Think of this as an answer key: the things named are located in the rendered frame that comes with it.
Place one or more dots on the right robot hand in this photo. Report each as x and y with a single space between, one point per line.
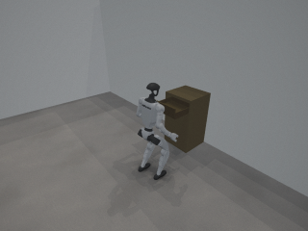
174 136

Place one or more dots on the humanoid robot head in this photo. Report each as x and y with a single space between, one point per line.
152 87

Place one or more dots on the robot left upper arm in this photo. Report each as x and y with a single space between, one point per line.
138 113

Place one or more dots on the right robot shin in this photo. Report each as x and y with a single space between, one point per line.
162 162

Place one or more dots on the robot right forearm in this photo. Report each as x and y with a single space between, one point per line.
164 130

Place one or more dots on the robot right upper arm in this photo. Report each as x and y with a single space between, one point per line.
159 117

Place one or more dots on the cabinet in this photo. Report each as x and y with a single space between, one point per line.
191 127

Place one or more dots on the drawer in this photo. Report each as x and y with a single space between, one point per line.
175 107

